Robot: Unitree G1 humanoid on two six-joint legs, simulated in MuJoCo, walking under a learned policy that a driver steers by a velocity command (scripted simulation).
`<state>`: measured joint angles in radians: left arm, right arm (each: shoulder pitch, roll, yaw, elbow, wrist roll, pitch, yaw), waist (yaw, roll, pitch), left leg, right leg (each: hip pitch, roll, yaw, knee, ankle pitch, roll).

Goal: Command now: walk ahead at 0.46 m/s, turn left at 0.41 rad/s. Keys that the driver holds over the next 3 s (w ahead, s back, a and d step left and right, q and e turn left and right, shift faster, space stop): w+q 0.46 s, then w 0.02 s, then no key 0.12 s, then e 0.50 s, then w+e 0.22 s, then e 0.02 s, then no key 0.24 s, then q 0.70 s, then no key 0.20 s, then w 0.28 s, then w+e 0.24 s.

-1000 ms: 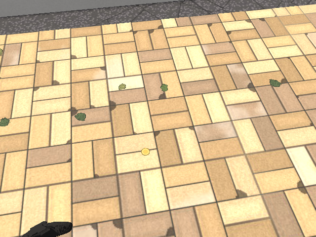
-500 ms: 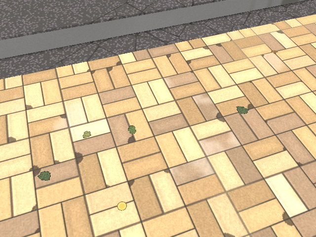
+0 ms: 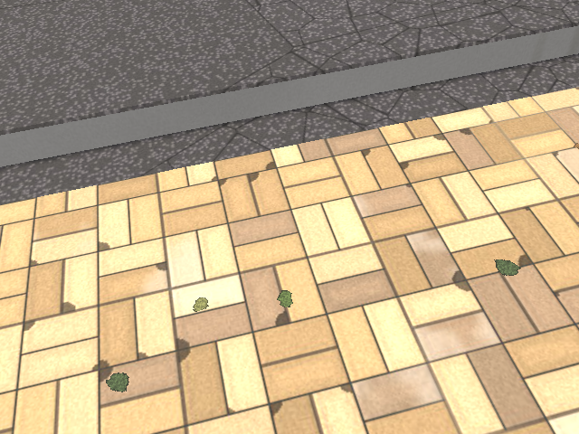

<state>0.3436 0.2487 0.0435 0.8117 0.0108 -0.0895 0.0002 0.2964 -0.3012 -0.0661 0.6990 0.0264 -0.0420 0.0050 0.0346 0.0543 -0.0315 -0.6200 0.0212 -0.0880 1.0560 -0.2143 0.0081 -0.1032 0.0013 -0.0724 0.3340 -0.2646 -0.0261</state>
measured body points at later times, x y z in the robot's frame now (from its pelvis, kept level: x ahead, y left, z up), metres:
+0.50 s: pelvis +0.26 +0.07 +0.00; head +0.30 +0.09 +0.44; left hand +0.33 +0.38 -0.10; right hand +0.45 -0.16 -0.10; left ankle +0.27 +0.14 -0.75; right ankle +0.36 -0.10 -0.66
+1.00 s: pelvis +0.45 +0.07 -0.01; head +0.49 +0.07 +0.43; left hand +0.52 +0.37 -0.11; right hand +0.65 -0.16 -0.13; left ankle +0.42 +0.23 -0.70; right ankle +0.57 +0.02 -0.75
